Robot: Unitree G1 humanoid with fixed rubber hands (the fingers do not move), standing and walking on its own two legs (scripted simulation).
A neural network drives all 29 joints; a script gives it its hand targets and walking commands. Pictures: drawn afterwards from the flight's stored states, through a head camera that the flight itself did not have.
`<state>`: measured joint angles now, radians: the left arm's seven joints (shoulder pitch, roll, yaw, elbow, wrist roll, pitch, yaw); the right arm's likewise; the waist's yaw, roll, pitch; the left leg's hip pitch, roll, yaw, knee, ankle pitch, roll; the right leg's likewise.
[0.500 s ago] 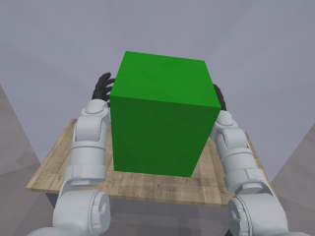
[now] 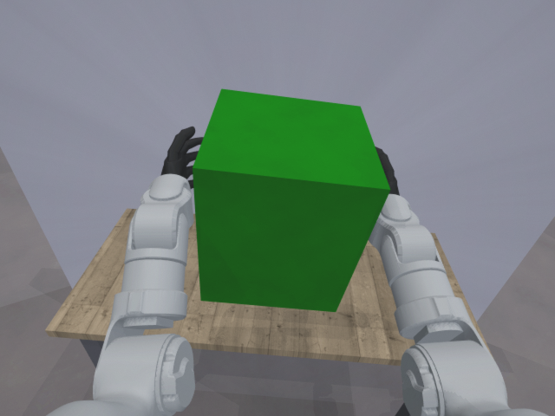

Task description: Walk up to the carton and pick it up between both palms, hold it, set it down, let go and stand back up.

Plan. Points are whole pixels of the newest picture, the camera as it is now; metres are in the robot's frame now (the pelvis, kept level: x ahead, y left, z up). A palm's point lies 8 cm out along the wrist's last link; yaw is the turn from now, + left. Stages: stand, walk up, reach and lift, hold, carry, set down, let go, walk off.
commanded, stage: hold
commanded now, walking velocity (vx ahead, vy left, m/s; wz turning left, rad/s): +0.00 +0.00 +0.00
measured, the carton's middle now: (280, 203) +0.37 +0.02 +0.17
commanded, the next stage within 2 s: none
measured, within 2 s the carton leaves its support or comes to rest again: neither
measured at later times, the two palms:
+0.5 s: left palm (177, 181) +0.35 +0.16 +0.21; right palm (383, 198) +0.36 -0.13 +0.19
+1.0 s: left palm (177, 180) +0.35 +0.16 +0.21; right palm (383, 198) +0.36 -0.13 +0.19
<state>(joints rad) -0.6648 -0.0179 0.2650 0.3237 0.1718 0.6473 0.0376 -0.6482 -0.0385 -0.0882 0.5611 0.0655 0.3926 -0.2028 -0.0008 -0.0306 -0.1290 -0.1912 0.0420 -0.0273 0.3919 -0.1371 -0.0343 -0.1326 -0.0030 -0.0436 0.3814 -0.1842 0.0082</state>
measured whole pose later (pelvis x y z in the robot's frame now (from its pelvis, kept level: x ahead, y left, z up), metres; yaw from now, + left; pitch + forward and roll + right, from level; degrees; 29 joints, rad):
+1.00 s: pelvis +0.00 +0.00 +0.00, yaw +0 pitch -4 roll -1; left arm -0.67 -0.02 0.27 0.32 0.17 0.65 0.04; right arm -0.65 -0.04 -0.09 0.56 0.07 0.39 -0.20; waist 0.00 -0.03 -0.13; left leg -0.19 0.04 -0.03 0.39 -0.14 -0.03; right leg -0.13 0.00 -0.04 0.38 -0.18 0.01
